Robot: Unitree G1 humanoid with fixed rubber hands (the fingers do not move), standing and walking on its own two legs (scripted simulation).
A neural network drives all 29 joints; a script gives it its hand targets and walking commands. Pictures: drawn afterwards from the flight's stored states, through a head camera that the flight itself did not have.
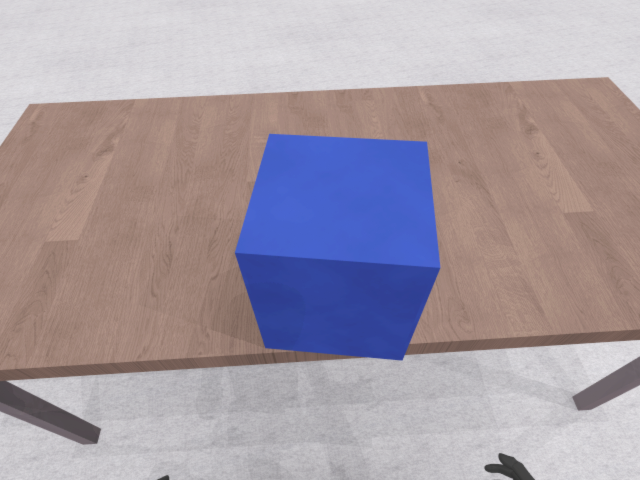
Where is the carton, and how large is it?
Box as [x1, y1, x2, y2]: [235, 134, 439, 360]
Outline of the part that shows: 269,134 235,250 239,267 265,347 401,360 439,269 438,249 426,142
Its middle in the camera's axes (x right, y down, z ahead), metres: +0.03 +0.02 +0.56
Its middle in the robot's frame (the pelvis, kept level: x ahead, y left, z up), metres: +0.41 -0.01 +0.02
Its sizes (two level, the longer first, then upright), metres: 0.210 0.200 0.250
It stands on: a table, 0.66 m high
